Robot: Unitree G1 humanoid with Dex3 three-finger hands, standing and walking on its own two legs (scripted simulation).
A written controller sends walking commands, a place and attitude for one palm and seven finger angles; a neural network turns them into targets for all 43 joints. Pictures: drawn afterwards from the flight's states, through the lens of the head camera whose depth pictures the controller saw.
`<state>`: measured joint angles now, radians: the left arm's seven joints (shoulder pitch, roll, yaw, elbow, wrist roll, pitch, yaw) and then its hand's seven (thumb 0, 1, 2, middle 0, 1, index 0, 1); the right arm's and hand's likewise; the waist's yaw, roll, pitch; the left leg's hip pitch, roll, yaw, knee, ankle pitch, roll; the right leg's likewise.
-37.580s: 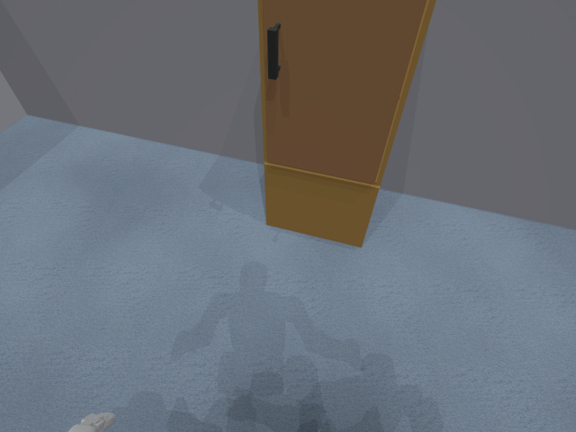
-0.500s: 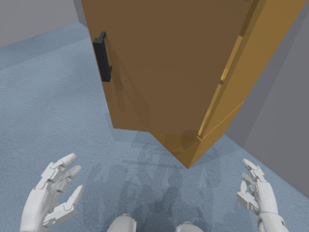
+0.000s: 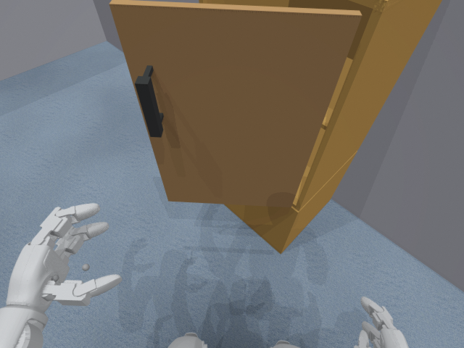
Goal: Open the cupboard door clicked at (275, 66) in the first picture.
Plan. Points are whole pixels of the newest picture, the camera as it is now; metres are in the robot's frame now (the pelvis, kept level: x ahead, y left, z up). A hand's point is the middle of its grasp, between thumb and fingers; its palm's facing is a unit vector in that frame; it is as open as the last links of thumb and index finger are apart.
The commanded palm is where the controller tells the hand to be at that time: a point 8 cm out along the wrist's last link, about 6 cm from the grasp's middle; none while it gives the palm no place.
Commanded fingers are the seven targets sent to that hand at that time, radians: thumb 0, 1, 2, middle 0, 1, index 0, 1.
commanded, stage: raise the hand with hooked fingers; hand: left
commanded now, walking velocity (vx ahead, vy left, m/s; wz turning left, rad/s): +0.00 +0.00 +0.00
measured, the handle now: (152, 102) +0.54 +0.19 +0.11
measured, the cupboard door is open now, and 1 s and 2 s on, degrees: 42 42 42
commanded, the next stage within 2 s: move the hooked fingers beside the handle in 1.16 s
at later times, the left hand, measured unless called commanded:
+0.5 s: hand (46, 220) +0.27 +0.28 +0.11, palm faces +0.05 -1.00 -0.04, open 13.8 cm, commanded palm +0.25 +0.33 +0.12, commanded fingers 0.00 -0.50 0.30 -0.30 -1.20 -0.30 -1.20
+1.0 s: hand (52, 198) +0.30 +0.28 +0.12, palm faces +0.05 -1.00 -0.04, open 13.9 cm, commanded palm +0.27 +0.33 +0.13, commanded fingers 0.00 -0.50 0.30 -0.30 -1.20 -0.30 -1.20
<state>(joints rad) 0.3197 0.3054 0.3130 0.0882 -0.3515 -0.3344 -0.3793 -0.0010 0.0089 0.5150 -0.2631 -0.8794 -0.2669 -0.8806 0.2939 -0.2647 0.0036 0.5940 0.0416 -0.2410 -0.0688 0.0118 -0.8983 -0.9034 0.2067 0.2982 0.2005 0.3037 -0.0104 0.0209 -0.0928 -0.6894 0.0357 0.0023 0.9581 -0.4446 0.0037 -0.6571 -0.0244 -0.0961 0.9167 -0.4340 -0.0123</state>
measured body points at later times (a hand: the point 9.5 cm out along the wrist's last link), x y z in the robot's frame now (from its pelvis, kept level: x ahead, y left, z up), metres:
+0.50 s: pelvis +0.00 +0.02 +0.02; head +0.03 +0.02 +0.47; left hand +0.26 +0.34 +0.11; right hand +0.18 -0.21 -0.05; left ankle +0.02 +0.12 -0.69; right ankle +0.01 -0.11 -0.69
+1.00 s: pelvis +0.01 +0.01 +0.03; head +0.03 +0.01 +0.48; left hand +0.29 +0.34 +0.13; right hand +0.16 -0.24 -0.05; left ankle +0.02 +0.12 -0.69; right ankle +0.01 -0.11 -0.69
